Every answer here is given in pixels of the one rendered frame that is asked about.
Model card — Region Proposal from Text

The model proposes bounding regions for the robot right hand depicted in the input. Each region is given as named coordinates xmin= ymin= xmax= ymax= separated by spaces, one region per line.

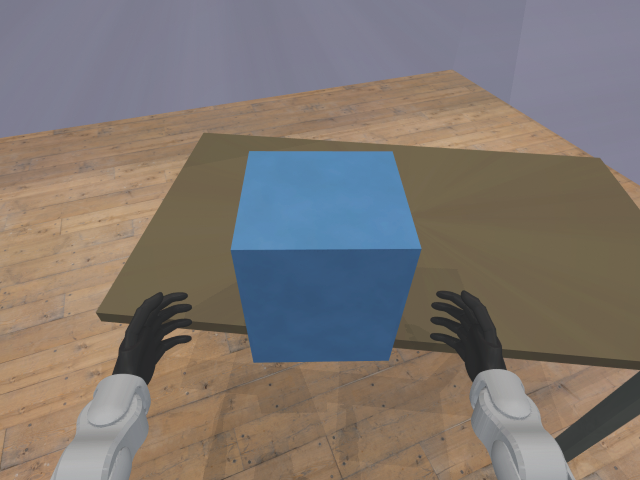
xmin=430 ymin=290 xmax=507 ymax=382

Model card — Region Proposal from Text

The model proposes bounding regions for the robot left hand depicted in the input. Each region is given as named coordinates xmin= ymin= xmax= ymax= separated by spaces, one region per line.
xmin=112 ymin=292 xmax=192 ymax=385

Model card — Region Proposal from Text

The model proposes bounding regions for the robot left forearm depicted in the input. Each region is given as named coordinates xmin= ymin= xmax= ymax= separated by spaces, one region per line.
xmin=50 ymin=374 xmax=151 ymax=480

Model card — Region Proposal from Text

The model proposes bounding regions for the robot right forearm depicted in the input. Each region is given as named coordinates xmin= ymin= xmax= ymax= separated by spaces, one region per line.
xmin=469 ymin=369 xmax=575 ymax=480

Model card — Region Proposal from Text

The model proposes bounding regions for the carton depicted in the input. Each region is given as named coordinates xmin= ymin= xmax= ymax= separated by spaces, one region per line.
xmin=231 ymin=151 xmax=421 ymax=363

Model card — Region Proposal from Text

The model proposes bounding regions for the table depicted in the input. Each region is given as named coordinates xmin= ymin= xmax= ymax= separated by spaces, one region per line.
xmin=96 ymin=133 xmax=640 ymax=462

